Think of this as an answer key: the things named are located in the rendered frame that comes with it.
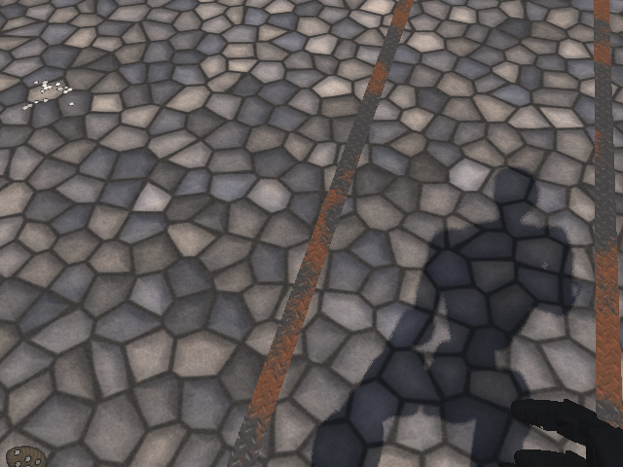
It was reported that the right robot hand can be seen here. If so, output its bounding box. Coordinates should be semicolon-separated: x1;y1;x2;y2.
498;399;623;467

